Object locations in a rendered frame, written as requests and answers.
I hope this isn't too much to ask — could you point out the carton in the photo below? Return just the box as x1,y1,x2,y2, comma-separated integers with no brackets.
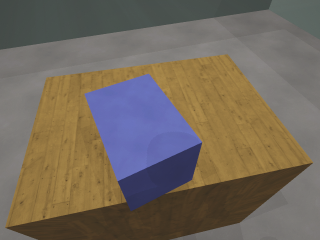
84,74,202,211

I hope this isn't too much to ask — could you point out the pedestal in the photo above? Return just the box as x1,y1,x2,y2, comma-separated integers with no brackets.
5,54,313,240

